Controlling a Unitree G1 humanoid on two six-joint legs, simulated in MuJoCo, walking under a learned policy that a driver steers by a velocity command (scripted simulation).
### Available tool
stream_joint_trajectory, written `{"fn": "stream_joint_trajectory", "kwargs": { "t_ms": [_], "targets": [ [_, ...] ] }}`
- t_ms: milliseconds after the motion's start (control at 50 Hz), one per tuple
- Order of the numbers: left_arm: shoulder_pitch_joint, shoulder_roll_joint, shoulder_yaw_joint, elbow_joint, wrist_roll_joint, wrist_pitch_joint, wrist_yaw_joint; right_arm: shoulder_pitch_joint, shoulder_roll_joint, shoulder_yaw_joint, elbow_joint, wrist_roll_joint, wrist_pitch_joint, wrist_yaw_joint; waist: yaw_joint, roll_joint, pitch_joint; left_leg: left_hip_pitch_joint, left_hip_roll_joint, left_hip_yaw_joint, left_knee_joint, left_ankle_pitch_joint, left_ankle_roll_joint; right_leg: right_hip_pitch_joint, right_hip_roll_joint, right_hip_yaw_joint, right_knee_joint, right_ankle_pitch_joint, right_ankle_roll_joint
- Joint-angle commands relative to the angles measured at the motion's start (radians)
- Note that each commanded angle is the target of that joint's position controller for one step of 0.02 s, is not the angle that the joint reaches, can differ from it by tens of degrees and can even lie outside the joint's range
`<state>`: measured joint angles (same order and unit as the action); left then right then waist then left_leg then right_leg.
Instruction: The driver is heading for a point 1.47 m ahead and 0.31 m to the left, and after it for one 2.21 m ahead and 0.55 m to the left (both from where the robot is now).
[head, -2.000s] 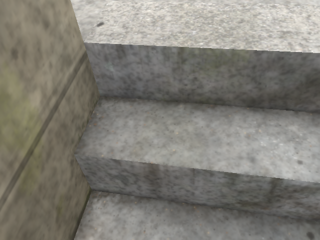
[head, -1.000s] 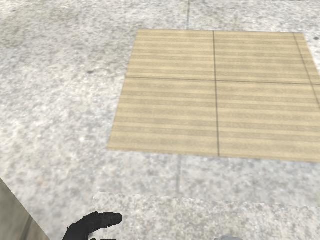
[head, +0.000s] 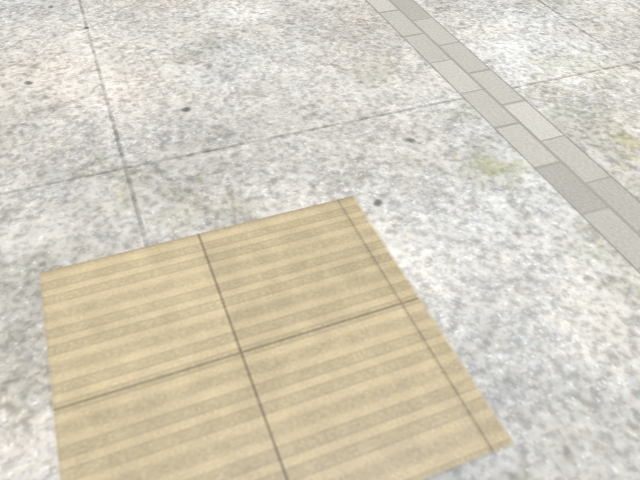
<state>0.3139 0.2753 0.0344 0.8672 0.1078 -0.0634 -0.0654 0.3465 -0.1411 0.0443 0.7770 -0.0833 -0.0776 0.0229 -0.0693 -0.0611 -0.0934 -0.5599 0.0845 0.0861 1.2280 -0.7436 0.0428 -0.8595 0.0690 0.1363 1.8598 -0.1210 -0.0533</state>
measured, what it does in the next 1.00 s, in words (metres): climbs: right foot, then left foot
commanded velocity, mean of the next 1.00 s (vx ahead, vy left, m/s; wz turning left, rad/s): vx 0.49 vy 0.00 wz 0.00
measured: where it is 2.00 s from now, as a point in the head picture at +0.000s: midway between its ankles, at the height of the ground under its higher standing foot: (359, 319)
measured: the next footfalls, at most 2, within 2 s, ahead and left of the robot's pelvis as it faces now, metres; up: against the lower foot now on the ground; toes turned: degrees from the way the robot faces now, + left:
right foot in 0.08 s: +0.04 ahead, -0.16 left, +0.00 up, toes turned -6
left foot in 0.44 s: +0.24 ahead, -0.02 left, +0.00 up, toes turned -6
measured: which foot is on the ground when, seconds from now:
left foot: down 0.00-0.16, up 0.18-0.42, down 0.44-0.82, up 0.84-1.00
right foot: up 0.00-0.06, down 0.08-0.40, up 0.42-0.78, down 0.80-1.00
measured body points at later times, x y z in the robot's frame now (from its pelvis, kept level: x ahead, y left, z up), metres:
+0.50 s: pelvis +0.16 -0.08 +0.05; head +0.16 -0.08 +0.50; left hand +0.38 +0.13 -0.03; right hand +0.12 -0.35 -0.08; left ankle +0.20 -0.01 -0.64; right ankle +0.07 -0.23 -0.50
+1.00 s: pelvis +0.39 -0.22 +0.11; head +0.39 -0.22 +0.56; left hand +0.50 +0.02 -0.01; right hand +0.52 -0.48 +0.00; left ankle +0.38 -0.07 -0.49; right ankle +0.39 -0.30 -0.64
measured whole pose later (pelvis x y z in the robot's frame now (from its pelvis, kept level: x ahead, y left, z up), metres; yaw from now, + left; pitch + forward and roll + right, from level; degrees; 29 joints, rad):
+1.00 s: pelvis +0.39 -0.22 +0.11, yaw +1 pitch +3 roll +1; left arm 0.26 0.21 0.05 0.78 0.07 -0.10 -0.03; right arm 0.22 -0.25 -0.06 0.83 -0.02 -0.12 0.06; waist -0.01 -0.02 -0.05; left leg -0.71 -0.02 -0.09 1.41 -0.13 0.10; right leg -0.23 -0.01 -0.15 0.40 -0.22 -0.05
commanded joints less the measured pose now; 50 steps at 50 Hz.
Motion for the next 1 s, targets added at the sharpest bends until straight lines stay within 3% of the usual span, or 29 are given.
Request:
{"fn": "stream_joint_trajectory", "kwargs": {
  "t_ms": [20, 80, 100, 120, 140, 180, 200, 220, 240, 260, 300, 340, 380, 400, 440, 460, 480, 520, 560, 660, 720, 780, 800, 820, 840, 860, 880, 920, 1000],
  "targets": [
    [-0.045, 0.041, -0.003, -0.080, 0.014, -0.012, -0.006, -0.156, -0.131, -0.021, -0.084, -0.007, -0.027, -0.002, 0.047, 0.135, 0.055, 0.060, 0.191, -0.388, -0.429, 0.252, 0.202, -0.143, -0.069, 0.004, -0.049, 0.014, 0.004],
    [-0.232, 0.066, -0.025, -0.173, 0.008, -0.002, -0.007, -0.109, -0.205, -0.049, -0.061, 0.019, -0.034, -0.040, 0.012, 0.165, 0.080, 0.129, 0.165, -0.352, -0.484, 0.191, 0.133, -0.050, -0.173, -0.098, -0.698, -0.151, 0.115],
    [-0.240, 0.049, -0.033, -0.183, 0.001, 0.009, -0.023, -0.073, -0.238, -0.063, -0.042, 0.056, -0.020, -0.033, 0.014, 0.177, 0.089, 0.068, 0.132, -0.269, -0.569, 0.114, 0.125, 0.154, -0.130, -0.275, -0.941, -0.411, 0.134],
    [-0.274, 0.128, -0.019, -0.181, -0.041, -0.003, -0.029, -0.034, -0.272, -0.077, -0.086, 0.054, -0.009, -0.030, -0.030, -0.032, 0.098, 0.231, -0.031, -0.100, -0.476, 0.249, 0.099, 0.172, -0.040, -0.394, -1.139, -0.324, 0.110],
    [-0.161, 0.147, -0.001, -0.112, -0.054, -0.016, -0.040, 0.023, -0.267, -0.093, -0.034, 0.002, 0.005, -0.032, -0.039, -0.025, 0.096, 0.288, -0.115, -0.046, -0.281, 0.454, 0.083, 0.399, -0.028, -0.383, -1.340, -0.144, 0.081],
    [0.020, 0.211, 0.034, -0.040, -0.020, -0.029, -0.058, 0.133, -0.193, -0.102, 0.011, -0.033, 0.023, -0.031, -0.019, -0.084, 0.054, 0.017, -0.199, -0.116, 0.119, 0.249, 0.008, 0.905, -0.226, -0.049, -1.317, 0.780, -0.065],
    [0.034, 0.353, 0.073, -0.030, -0.032, -0.038, -0.040, 0.094, -0.170, -0.113, -0.019, -0.040, 0.012, -0.029, -0.017, -0.148, 0.038, -0.334, -0.264, -0.102, 0.345, 0.091, -0.044, 1.057, -0.381, 0.221, -1.149, 0.814, -0.208],
    [0.160, 0.286, 0.051, 0.020, 0.004, -0.044, -0.003, -0.174, -0.186, -0.109, -0.105, -0.008, 0.007, -0.031, 0.149, -0.045, 0.091, -0.473, -0.223, -0.176, 0.549, 0.102, -0.012, 0.959, -0.406, 0.259, -1.171, 0.687, -0.234],
    [0.173, 0.204, 0.021, 0.069, 0.052, -0.046, 0.019, -0.335, -0.118, -0.082, -0.161, 0.025, 0.010, -0.012, 0.186, -0.060, 0.107, -0.608, -0.160, -0.238, 0.569, 0.212, 0.054, 0.964, -0.384, 0.224, -1.211, 0.548, -0.191],
    [0.167, 0.079, -0.018, 0.079, 0.064, -0.043, 0.028, -0.444, -0.090, -0.058, -0.209, 0.010, 0.020, -0.003, 0.178, 0.025, 0.067, -0.543, -0.107, -0.224, 0.378, 0.315, 0.103, 0.938, -0.318, 0.133, -1.267, 0.391, -0.141],
    [-0.115, 0.010, -0.041, -0.057, 0.005, -0.025, 0.032, -0.253, -0.119, -0.053, -0.163, -0.044, 0.018, -0.004, 0.021, -0.023, 0.023, -0.387, -0.064, -0.164, 0.136, 0.337, 0.071, 0.940, -0.284, 0.080, -1.429, 0.340, -0.113],
    [-0.406, 0.128, -0.023, -0.217, -0.051, -0.044, 0.054, 0.084, -0.252, -0.117, -0.038, -0.023, 0.019, -0.021, -0.166, 0.036, 0.062, 0.217, -0.144, 0.009, -0.139, 0.355, -0.028, 0.550, -0.191, -0.082, -1.556, 0.468, -0.047],
    [-0.542, 0.190, -0.011, -0.281, -0.048, -0.062, 0.033, 0.432, -0.258, -0.140, 0.077, -0.020, 0.043, -0.017, -0.345, 0.065, 0.087, 0.555, -0.129, -0.059, -0.403, 0.547, -0.035, 0.401, -0.135, -0.142, -1.248, 0.569, -0.023],
    [-0.604, 0.188, -0.014, -0.295, -0.044, -0.050, 0.023, 0.582, -0.213, -0.127, 0.135, -0.019, 0.054, 0.001, -0.408, 0.160, 0.093, 0.603, -0.121, -0.071, -0.634, 0.582, -0.009, 0.325, -0.082, -0.100, -0.856, 0.167, -0.077],
    [-0.346, -0.058, -0.053, -0.231, -0.059, -0.028, -0.030, 0.606, -0.104, -0.060, 0.155, -0.095, 0.078, 0.047, -0.257, 0.219, 0.058, 0.607, -0.114, -0.363, -0.555, 0.569, 0.142, -0.048, 0.195, 0.145, -0.100, -0.164, -0.224],
    [-0.133, -0.035, -0.039, -0.235, -0.048, -0.036, -0.044, 0.458, -0.188, -0.053, 0.085, -0.073, 0.085, 0.072, -0.092, 0.240, 0.016, 0.529, 0.031, -0.747, -0.669, 0.680, 0.310, -0.115, 0.191, 0.259, -0.038, -0.052, -0.182],
    [0.027, 0.062, -0.022, -0.213, -0.052, -0.050, -0.031, 0.124, -0.289, -0.093, 0.001, -0.018, 0.047, 0.074, 0.043, 0.205, 0.172, 0.308, 0.147, -0.979, -0.802, 0.081, 0.385, -0.221, 0.106, 0.251, -0.029, 0.059, -0.089],
    [-0.094, 0.124, -0.008, -0.199, -0.046, -0.027, 0.019, -0.051, -0.214, -0.057, 0.007, -0.005, 0.008, 0.065, 0.060, 0.007, 0.129, 0.162, 0.141, -0.931, -0.832, -0.052, 0.346, -0.229, 0.041, 0.152, 0.006, 0.116, -0.010],
    [-0.098, 0.113, -0.004, -0.179, -0.041, 0.001, 0.048, -0.073, -0.169, -0.036, 0.052, 0.015, -0.025, 0.054, 0.084, 0.011, 0.166, -0.011, 0.123, -0.784, -0.869, -0.052, 0.328, -0.128, -0.083, 0.063, -0.122, -0.027, 0.052],
    [-0.343, 0.094, -0.012, -0.259, -0.022, -0.003, 0.006, 0.037, -0.201, -0.036, 0.056, 0.061, -0.124, 0.016, -0.067, 0.083, 0.123, 0.038, 0.028, -0.457, -0.794, 0.255, 0.210, 0.046, -0.218, -0.117, -0.590, -0.068, 0.112],
    [-0.515, 0.021, -0.027, -0.331, -0.070, -0.006, 0.001, 0.149, -0.261, -0.073, 0.105, 0.068, -0.111, 0.047, -0.126, 0.182, 0.161, 0.098, 0.095, -0.421, -0.882, 0.299, 0.230, 0.306, -0.157, -0.236, -1.032, -0.147, 0.113],
    [-0.431, 0.093, 0.009, -0.344, -0.083, -0.052, 0.016, 0.095, -0.289, -0.111, 0.096, 0.070, -0.097, 0.050, -0.047, 0.185, 0.110, 0.389, 0.143, -0.416, -0.790, 0.841, 0.202, 0.394, -0.099, -0.230, -1.273, 0.034, 0.010],
    [-0.241, 0.129, 0.034, -0.295, -0.084, -0.075, 0.032, 0.076, -0.258, -0.114, 0.095, 0.043, -0.100, 0.045, 0.036, 0.145, 0.012, 0.354, 0.062, -0.313, -0.600, 0.994, 0.131, 0.646, -0.097, -0.189, -1.258, 0.126, -0.044],
    [-0.058, 0.189, 0.056, -0.254, -0.082, -0.084, 0.033, 0.148, -0.122, -0.084, 0.048, 0.037, -0.092, 0.037, 0.062, -0.087, -0.272, 0.189, -0.067, -0.186, -0.317, 0.836, 0.037, 1.071, -0.286, 0.011, -1.238, 0.321, -0.259],
    [0.172, 0.188, 0.057, -0.185, -0.059, -0.071, 0.030, 0.059, -0.079, -0.075, -0.009, 0.046, -0.085, 0.050, 0.160, -0.228, -0.266, -0.194, -0.235, -0.162, -0.108, 0.275, -0.033, 1.311, -0.446, 0.479, -1.475, 0.108, -0.392],
    [0.261, 0.148, 0.064, -0.110, -0.035, -0.072, 0.023, -0.134, -0.119, -0.092, -0.029, 0.069, -0.074, 0.049, 0.238, -0.147, 0.004, -0.417, -0.193, -0.236, 0.083, 0.366, 0.016, 1.180, -0.411, 0.440, -1.561, 0.002, -0.247],
    [0.153, 0.130, 0.062, -0.106, -0.055, -0.069, 0.024, -0.126, -0.112, -0.093, -0.015, 0.082, -0.069, 0.038, 0.177, -0.094, 0.061, -0.450, -0.131, -0.222, 0.176, 0.498, 0.055, 1.050, -0.414, 0.288, -1.562, -0.065, -0.181],
    [0.034, 0.009, 0.029, -0.138, -0.054, -0.057, 0.028, -0.065, -0.106, -0.094, 0.023, 0.057, -0.068, 0.035, 0.102, -0.011, 0.049, -0.358, -0.072, -0.254, 0.217, 0.635, 0.090, 0.876, -0.408, 0.166, -1.599, 0.043, -0.168],
    [-0.074, -0.036, 0.015, -0.110, -0.024, -0.045, 0.049, -0.162, -0.088, -0.095, -0.018, 0.070, -0.045, 0.053, 0.051, -0.001, 0.018, -0.389, -0.039, -0.221, 0.217, 0.648, 0.055, 0.810, -0.346, -0.075, -1.673, 0.226, -0.158]
  ]
}}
